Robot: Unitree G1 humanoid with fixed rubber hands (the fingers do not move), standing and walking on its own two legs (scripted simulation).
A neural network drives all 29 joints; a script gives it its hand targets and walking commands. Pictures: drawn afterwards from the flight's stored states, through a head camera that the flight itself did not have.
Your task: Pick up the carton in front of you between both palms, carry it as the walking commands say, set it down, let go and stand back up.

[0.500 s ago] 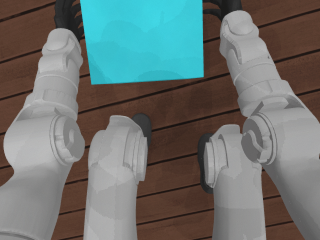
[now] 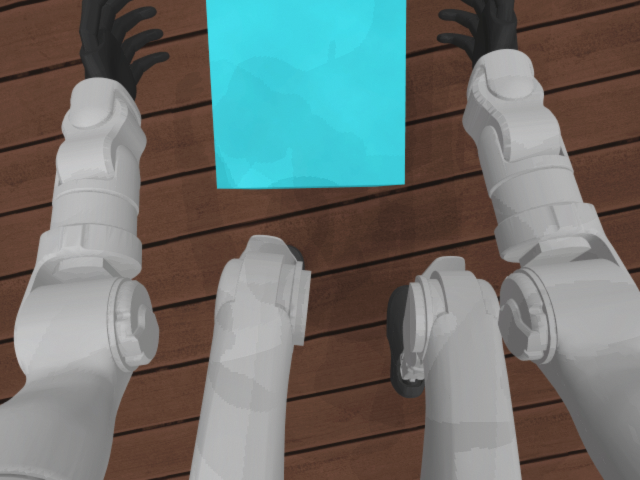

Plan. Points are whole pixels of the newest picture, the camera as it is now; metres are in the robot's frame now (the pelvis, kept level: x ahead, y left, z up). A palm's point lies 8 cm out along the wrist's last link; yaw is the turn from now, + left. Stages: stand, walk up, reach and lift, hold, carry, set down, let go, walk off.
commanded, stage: set down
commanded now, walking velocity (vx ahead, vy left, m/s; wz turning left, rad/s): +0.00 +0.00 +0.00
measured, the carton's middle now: (311, 115) +0.49 +0.10 -0.29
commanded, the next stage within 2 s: let go in 0.76 s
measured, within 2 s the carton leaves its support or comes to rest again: neither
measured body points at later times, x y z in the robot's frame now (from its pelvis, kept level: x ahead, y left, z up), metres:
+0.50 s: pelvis +0.02 +0.00 +0.12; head +0.33 +0.04 +0.45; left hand +0.48 +0.31 +0.01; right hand +0.55 -0.08 +0.01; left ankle +0.14 +0.12 -0.38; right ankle +0.09 -0.12 -0.38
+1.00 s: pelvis +0.06 +0.02 +0.26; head +0.32 +0.06 +0.63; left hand +0.45 +0.31 +0.14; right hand +0.51 -0.10 +0.14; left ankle +0.14 +0.12 -0.38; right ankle +0.09 -0.12 -0.38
